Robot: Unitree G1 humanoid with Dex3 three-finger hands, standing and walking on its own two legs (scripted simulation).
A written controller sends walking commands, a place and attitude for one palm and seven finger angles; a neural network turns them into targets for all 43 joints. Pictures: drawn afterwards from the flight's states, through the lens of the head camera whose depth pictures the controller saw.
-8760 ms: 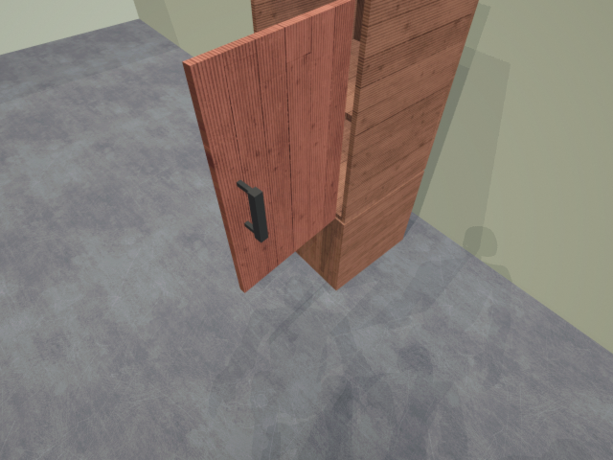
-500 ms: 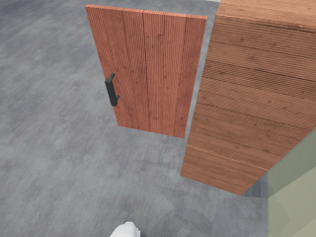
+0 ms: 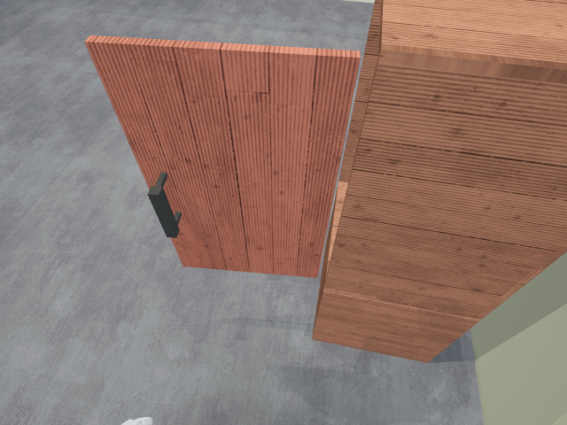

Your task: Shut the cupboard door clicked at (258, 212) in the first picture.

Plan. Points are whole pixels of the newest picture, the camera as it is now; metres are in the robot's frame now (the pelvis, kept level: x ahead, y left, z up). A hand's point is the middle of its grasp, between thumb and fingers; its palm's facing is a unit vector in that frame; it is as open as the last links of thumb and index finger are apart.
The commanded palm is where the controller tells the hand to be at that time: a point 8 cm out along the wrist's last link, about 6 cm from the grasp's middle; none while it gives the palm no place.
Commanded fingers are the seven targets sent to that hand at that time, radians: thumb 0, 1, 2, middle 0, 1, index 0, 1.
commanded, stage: come to a stop and stand still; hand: left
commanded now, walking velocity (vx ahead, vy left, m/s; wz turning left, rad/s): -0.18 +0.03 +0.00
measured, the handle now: (167, 205) +0.49 +0.25 -0.04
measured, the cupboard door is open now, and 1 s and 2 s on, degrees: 96 96 96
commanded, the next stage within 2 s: look again from close up in 0.76 s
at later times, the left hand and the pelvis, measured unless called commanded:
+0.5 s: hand out of the picture +0.00 +0.25 -0.16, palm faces +0.03 -0.97 -0.25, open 7.3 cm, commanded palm none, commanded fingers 0.00 0.90 0.90 -0.20 -0.30 -0.20 -0.30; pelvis -0.03 +0.05 +0.00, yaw -1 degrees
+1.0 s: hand out of the picture +0.01 +0.22 -0.16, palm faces -0.03 -0.97 -0.23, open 7.4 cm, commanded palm none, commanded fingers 0.00 0.90 0.90 -0.20 -0.30 -0.20 -0.30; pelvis -0.02 +0.04 +0.01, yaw -1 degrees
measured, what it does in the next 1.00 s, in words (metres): steps on the spot: left foot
